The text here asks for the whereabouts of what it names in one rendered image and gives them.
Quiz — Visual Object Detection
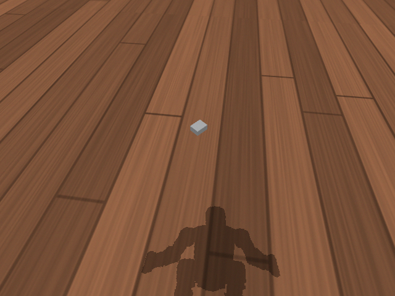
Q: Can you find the small box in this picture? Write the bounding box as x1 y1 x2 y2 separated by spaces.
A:
190 120 207 136

